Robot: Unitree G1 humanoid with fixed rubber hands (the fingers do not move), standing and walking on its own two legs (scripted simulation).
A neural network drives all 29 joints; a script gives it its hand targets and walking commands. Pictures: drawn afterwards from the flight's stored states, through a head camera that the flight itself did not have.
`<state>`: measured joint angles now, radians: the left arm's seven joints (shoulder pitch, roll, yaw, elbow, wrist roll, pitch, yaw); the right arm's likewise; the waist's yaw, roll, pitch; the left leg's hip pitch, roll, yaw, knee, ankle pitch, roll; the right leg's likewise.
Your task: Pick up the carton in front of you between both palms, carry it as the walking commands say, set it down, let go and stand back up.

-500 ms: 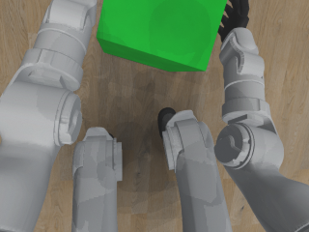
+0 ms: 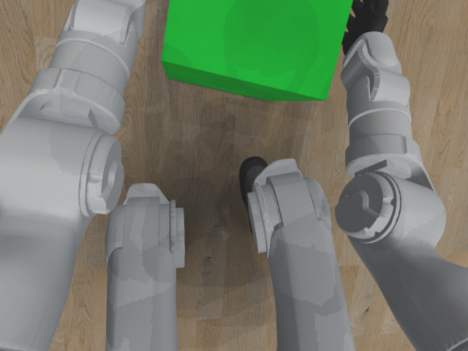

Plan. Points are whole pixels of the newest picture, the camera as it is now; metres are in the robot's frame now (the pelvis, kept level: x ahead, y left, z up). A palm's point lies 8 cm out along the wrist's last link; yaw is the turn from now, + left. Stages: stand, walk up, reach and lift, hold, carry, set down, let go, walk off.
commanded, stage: set down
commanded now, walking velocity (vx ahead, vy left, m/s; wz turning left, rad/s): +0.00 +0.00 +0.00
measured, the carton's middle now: (243, 21) +0.52 -0.10 -0.26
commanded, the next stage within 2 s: let go in 1.60 s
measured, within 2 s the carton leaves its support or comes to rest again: neither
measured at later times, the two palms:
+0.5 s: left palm out of the picture +0.58 +0.09 -0.19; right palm (363, 40) +0.47 -0.26 -0.19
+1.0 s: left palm out of the picture +0.60 +0.08 -0.05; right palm (460, 8) +0.48 -0.28 -0.06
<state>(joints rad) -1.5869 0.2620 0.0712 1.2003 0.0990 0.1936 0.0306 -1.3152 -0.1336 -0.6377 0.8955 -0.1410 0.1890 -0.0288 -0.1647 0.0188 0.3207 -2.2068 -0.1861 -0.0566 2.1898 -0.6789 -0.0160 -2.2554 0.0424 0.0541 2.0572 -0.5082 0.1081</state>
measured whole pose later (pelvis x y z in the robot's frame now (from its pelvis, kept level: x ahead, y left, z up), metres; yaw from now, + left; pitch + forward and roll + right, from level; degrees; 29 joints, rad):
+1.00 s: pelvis -0.01 -0.01 +0.06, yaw -3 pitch +43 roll -2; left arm -1.53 0.46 0.04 1.12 -0.04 0.25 0.00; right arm -1.25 -0.16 -0.38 0.83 0.10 0.20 -0.17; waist -0.18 0.04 0.14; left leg -2.09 -0.08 -0.04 1.97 -0.64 0.00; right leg -2.17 0.04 0.03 1.83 -0.42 0.06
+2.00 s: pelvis +0.06 -0.03 +0.31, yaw +0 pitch +36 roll +2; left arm -0.66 0.15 0.24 0.68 0.13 0.15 0.08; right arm -0.47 -0.14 -0.25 0.54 -0.08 0.13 0.09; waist -0.12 0.01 -0.06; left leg -1.16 -0.07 -0.08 0.90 -0.35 -0.03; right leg -1.25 0.01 0.03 0.86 -0.23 0.00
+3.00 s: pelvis +0.13 -0.01 +0.38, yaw -3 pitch -3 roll -1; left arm 0.23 0.21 0.03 0.48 -0.02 0.07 -0.03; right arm 0.22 -0.23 -0.04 0.39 -0.03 0.17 0.04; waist -0.01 0.01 0.05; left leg -0.07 -0.03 -0.05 0.46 -0.34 0.02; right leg -0.17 0.02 0.06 0.46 -0.24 0.02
